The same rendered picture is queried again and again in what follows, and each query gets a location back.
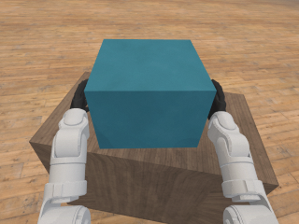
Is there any robot right forearm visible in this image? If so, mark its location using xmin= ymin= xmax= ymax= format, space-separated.
xmin=207 ymin=111 xmax=279 ymax=224

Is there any carton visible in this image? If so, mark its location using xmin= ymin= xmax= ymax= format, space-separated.
xmin=84 ymin=38 xmax=217 ymax=149

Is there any robot left forearm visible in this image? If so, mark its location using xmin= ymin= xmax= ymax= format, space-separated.
xmin=37 ymin=108 xmax=90 ymax=224

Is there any pedestal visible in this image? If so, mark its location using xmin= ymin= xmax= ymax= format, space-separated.
xmin=29 ymin=71 xmax=279 ymax=224

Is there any robot right upper arm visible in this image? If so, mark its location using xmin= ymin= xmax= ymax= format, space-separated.
xmin=222 ymin=204 xmax=278 ymax=224

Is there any left robot hand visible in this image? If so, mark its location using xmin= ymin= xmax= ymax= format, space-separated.
xmin=69 ymin=78 xmax=90 ymax=113

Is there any right robot hand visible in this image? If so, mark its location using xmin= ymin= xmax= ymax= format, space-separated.
xmin=207 ymin=79 xmax=227 ymax=120

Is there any robot left upper arm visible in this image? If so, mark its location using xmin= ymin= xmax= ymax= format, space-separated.
xmin=38 ymin=205 xmax=92 ymax=224

